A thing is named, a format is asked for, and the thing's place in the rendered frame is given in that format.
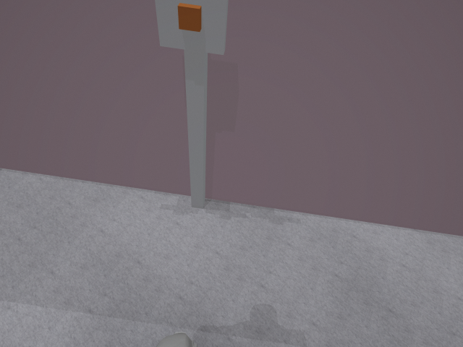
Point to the panel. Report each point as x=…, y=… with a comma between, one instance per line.
x=196, y=45

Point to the button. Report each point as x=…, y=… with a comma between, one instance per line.
x=189, y=17

